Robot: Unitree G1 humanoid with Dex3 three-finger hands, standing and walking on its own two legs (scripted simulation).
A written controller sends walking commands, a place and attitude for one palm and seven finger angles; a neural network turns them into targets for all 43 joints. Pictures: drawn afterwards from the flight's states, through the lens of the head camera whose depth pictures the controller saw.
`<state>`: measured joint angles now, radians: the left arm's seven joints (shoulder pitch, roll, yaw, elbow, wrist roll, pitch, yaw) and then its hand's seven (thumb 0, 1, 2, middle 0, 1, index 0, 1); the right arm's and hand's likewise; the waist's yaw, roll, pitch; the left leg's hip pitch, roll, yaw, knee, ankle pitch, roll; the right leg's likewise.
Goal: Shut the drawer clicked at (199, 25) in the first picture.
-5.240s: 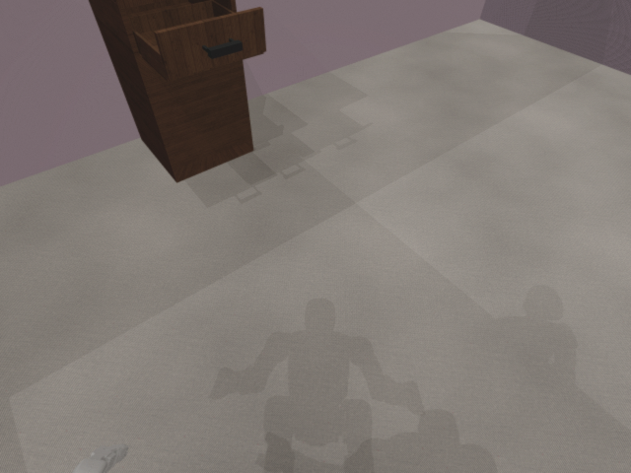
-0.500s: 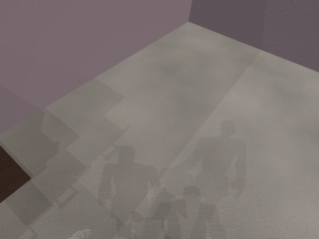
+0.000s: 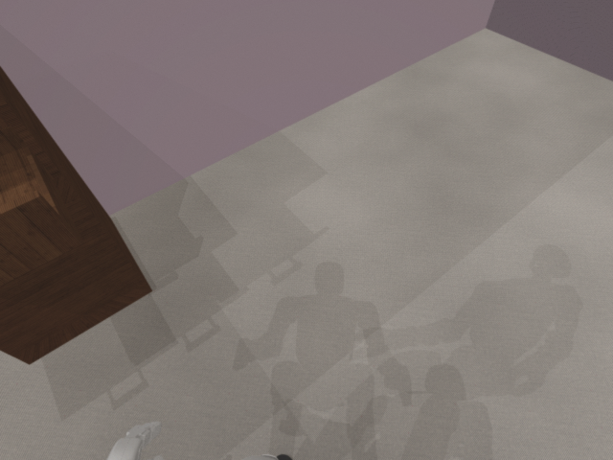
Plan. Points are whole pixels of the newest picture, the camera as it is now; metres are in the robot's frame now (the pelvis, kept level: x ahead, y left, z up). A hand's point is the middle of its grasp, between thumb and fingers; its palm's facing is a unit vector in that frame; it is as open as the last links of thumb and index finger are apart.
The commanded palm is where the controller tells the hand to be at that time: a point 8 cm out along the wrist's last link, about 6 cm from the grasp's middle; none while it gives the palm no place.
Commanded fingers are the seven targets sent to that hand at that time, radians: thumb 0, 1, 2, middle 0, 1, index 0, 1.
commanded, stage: turn to face it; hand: left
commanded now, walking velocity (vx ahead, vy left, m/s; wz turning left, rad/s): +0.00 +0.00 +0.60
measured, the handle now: out of the picture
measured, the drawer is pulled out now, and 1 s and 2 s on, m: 0.25 0.25 0.25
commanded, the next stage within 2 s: take the last steps up to it in 1.00 s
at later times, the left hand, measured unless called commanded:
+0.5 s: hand out of the picture -0.07 +0.19 -0.17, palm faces +0.37 -0.89 -0.27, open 7.4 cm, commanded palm none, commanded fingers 0.00 0.90 0.90 -0.20 -0.30 -0.20 -0.30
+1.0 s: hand out of the picture -0.02 +0.23 -0.15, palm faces +0.49 -0.83 -0.26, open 7.4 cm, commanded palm none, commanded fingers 0.00 0.90 0.90 -0.20 -0.30 -0.20 -0.30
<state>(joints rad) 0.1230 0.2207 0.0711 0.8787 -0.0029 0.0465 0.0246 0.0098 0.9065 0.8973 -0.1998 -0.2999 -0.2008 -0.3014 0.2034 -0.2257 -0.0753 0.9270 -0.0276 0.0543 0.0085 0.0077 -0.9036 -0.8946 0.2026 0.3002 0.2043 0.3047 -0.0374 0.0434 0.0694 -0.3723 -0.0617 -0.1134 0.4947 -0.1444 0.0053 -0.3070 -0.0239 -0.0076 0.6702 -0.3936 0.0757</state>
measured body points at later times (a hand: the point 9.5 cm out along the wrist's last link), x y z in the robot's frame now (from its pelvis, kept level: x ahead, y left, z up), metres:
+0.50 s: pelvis -0.03 -0.01 +0.00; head +0.03 +0.01 +0.44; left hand -0.09 +0.24 -0.15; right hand +0.17 -0.23 -0.14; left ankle -0.09 +0.09 -0.71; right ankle -0.02 -0.12 -0.73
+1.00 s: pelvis -0.03 +0.00 +0.01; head +0.01 +0.02 +0.45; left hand -0.05 +0.28 -0.13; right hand +0.13 -0.19 -0.15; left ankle -0.08 +0.08 -0.73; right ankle +0.03 -0.12 -0.70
